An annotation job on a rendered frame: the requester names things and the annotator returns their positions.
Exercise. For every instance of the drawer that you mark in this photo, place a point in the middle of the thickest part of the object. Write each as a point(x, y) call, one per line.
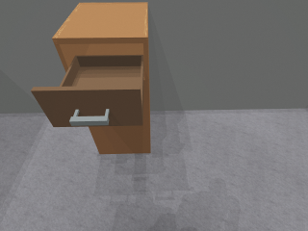
point(94, 83)

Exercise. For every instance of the cabinet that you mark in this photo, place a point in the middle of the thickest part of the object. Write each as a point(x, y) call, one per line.
point(103, 29)

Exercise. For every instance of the handle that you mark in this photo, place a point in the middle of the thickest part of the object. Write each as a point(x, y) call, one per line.
point(93, 120)

